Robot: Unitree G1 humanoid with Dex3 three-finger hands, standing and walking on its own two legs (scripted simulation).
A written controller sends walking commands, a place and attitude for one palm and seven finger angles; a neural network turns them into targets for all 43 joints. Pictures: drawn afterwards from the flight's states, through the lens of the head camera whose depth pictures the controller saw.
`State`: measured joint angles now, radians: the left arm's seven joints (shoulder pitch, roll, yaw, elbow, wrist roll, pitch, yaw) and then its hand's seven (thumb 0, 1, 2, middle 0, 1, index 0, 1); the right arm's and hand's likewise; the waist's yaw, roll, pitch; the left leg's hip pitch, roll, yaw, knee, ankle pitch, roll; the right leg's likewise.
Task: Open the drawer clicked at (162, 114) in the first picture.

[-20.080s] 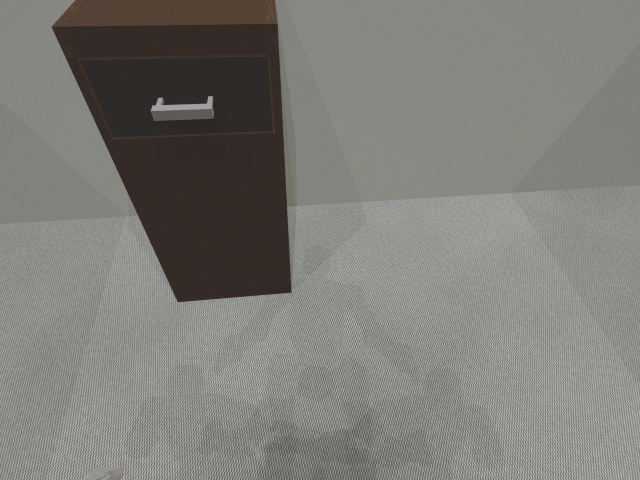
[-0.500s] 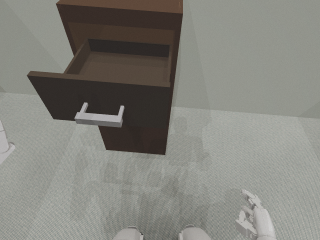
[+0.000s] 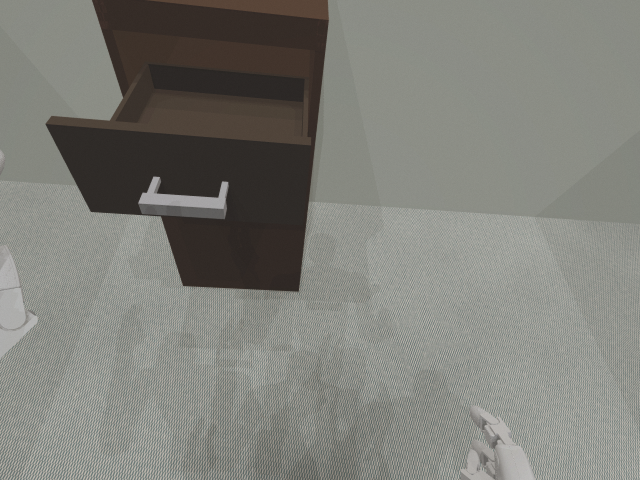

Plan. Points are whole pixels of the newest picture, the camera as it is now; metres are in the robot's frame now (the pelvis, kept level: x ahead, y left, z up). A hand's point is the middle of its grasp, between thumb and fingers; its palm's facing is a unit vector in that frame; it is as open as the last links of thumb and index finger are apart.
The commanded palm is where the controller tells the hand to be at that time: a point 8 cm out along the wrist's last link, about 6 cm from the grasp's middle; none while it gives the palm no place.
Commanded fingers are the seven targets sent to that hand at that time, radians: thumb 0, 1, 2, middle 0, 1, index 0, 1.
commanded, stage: stop stepping back and stand still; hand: left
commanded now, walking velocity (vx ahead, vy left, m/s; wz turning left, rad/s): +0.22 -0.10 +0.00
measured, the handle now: (187, 195) +0.50 +0.23 +0.03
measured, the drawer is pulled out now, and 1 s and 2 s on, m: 0.30 0.30 0.30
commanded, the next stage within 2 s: let the arm hang, fingers relaxed in 0.54 s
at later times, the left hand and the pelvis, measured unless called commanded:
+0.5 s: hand (28, 336) +0.19 +0.23 +0.20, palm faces +0.42 -0.79 -0.45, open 7.4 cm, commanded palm +0.12 +0.27 +0.22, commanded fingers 0.00 0.90 0.90 -0.20 -0.30 -0.20 -0.30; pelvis -0.01 +0.00 -0.01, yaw -1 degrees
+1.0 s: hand out of the picture -0.04 +0.17 -0.18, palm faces -0.05 -0.99 -0.14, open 7.4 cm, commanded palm none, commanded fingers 0.00 0.90 0.90 -0.20 -0.30 -0.20 -0.30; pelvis -0.05 +0.00 -0.01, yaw +1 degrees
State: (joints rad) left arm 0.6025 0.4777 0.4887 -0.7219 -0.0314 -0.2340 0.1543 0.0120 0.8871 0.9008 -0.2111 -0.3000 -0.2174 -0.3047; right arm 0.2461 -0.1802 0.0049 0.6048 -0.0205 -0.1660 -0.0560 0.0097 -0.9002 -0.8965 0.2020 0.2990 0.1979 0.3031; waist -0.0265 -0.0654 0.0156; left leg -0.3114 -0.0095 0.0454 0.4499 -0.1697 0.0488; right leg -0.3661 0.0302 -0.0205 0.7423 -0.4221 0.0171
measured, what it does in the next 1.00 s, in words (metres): steps on the spot: right foot, then left foot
